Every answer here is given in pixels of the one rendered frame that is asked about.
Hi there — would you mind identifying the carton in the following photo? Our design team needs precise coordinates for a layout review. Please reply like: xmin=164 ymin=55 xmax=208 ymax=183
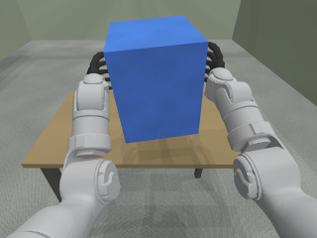
xmin=103 ymin=15 xmax=209 ymax=144

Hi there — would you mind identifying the right robot forearm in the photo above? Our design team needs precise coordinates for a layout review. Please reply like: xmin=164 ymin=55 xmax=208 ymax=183
xmin=204 ymin=67 xmax=301 ymax=184

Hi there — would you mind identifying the left robot upper arm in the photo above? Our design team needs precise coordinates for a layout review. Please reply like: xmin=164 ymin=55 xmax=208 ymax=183
xmin=6 ymin=159 xmax=121 ymax=238

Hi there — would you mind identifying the right robot upper arm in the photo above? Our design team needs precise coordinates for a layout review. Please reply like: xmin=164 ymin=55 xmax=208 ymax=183
xmin=233 ymin=147 xmax=317 ymax=238

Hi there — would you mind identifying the robot right hand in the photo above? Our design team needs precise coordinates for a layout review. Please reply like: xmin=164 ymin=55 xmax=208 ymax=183
xmin=204 ymin=42 xmax=225 ymax=82

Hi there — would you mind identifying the robot left hand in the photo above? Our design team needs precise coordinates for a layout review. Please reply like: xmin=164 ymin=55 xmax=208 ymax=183
xmin=86 ymin=52 xmax=113 ymax=90

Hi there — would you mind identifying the table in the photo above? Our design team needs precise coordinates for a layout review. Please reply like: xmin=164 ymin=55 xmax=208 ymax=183
xmin=21 ymin=90 xmax=241 ymax=202

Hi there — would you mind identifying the left robot forearm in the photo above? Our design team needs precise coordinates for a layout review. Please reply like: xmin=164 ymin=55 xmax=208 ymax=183
xmin=59 ymin=73 xmax=112 ymax=193

